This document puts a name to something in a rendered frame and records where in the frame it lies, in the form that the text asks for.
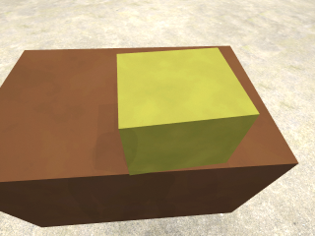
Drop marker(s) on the pedestal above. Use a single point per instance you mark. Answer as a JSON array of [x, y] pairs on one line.
[[62, 160]]

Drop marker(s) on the carton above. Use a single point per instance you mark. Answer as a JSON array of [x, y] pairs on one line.
[[179, 109]]

